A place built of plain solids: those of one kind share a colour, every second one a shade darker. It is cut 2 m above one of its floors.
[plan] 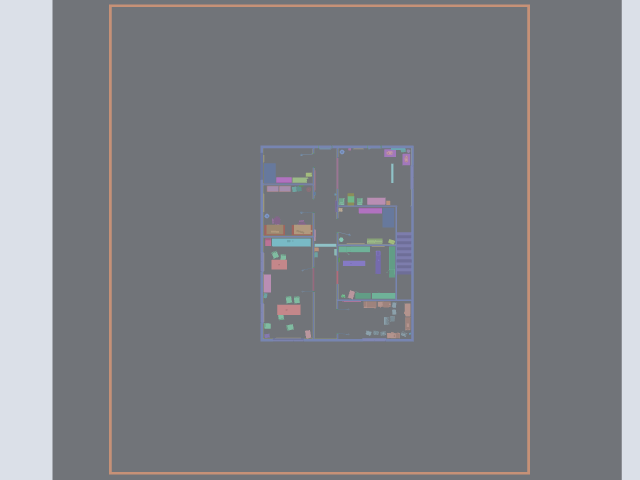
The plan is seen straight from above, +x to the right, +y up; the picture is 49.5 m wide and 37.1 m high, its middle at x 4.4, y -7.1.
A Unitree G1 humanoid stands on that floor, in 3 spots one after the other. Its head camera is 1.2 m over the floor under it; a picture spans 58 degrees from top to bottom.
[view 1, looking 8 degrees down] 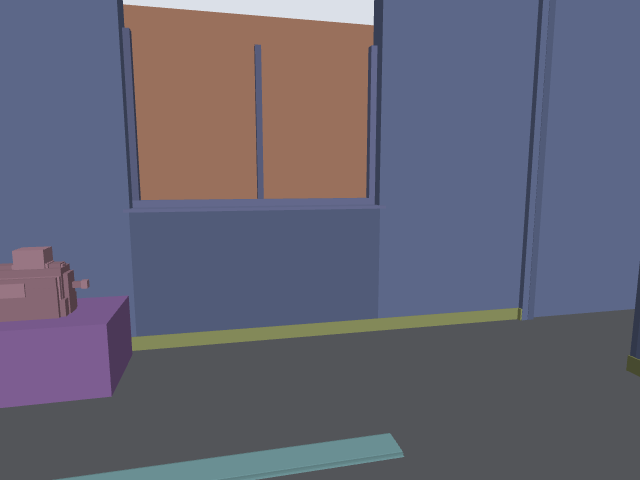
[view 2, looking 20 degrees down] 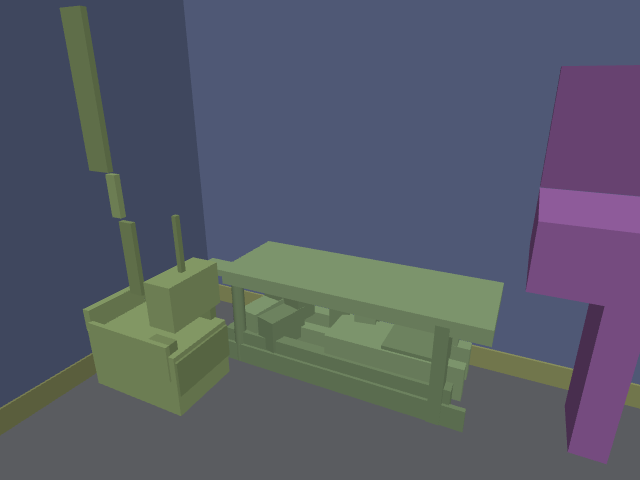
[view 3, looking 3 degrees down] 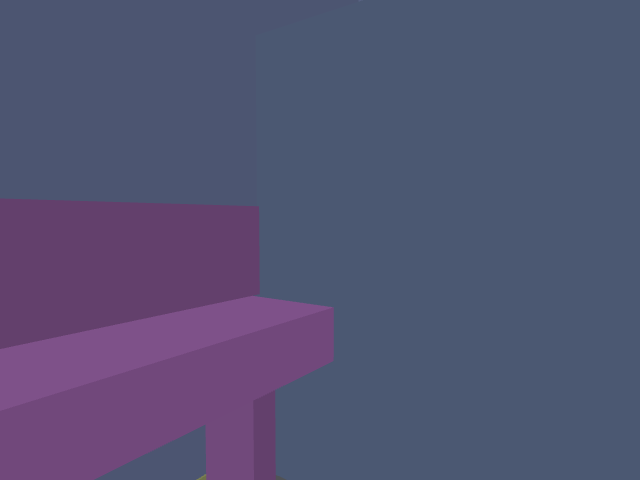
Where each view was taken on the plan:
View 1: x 8.30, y -1.95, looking -13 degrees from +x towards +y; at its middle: wall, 3.27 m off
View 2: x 2.25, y -0.95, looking -64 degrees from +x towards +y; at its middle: wall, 2.12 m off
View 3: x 7.75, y -6.00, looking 35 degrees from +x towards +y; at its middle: wc_cubicles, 1.82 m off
